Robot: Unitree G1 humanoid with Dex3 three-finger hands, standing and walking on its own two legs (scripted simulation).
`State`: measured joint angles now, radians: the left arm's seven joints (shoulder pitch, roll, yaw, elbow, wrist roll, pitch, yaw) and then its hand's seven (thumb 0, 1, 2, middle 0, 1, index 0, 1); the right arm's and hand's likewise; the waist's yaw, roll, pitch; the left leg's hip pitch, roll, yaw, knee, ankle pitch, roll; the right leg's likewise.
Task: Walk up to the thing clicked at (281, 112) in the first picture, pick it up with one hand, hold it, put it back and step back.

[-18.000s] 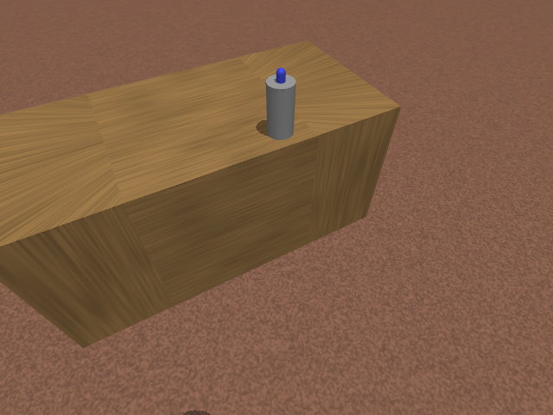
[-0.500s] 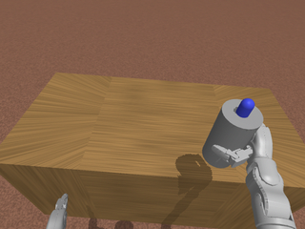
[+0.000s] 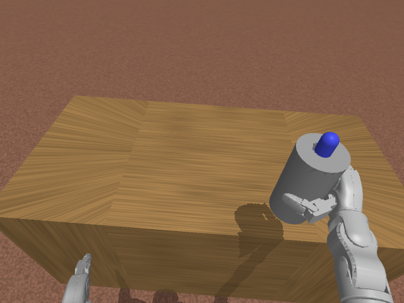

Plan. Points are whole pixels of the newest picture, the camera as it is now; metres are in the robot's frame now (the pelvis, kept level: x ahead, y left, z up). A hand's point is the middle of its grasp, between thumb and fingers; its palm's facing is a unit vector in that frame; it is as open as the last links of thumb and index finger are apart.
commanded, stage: hold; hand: right
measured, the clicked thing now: (307, 176) +0.32 -0.16 +0.13
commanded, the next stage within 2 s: crouch in 0.40 s
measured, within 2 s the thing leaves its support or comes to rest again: neither
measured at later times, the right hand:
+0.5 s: hand (310, 185) +0.31 -0.17 +0.12, palm faces +0.15 +0.99 +0.00, open 11.4 cm
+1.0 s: hand (300, 187) +0.36 -0.18 +0.05, palm faces +0.17 +0.99 +0.02, open 11.4 cm
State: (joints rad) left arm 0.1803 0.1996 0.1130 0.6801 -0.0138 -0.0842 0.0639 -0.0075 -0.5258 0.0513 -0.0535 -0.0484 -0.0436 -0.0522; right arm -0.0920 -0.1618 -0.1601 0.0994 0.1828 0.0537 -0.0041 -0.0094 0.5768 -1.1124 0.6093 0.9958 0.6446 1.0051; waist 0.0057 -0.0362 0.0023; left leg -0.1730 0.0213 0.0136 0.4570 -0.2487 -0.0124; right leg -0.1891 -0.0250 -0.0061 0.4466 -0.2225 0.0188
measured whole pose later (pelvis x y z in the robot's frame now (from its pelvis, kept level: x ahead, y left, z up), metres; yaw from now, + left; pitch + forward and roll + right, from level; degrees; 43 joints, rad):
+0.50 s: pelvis -0.01 +0.00 +0.00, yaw +0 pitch -3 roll +0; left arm 0.18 0.20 0.12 0.69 -0.01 -0.09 0.06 -0.01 -0.52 0.05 -0.06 -0.05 -0.05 -0.05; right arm -0.10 -0.16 -0.15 0.09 0.18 0.05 -0.02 -0.01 0.58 -1.11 0.61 1.00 0.64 1.01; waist 0.00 -0.04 0.01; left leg -0.17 0.02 0.01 0.46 -0.24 -0.02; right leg -0.19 -0.02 -0.01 0.45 -0.22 0.01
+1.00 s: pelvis -0.02 +0.00 -0.01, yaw +1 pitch +3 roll +0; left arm 0.17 0.21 0.09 0.66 0.01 -0.15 0.07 -0.01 -0.54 0.07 -0.05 -0.04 -0.04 -0.05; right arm -0.33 -0.23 -0.25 0.60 0.16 -0.22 0.02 -0.01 0.59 -1.12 0.62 0.98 0.66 0.99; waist 0.06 0.02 0.00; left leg -0.37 0.01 0.00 0.58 -0.26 -0.01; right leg -0.38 -0.04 -0.02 0.58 -0.25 0.02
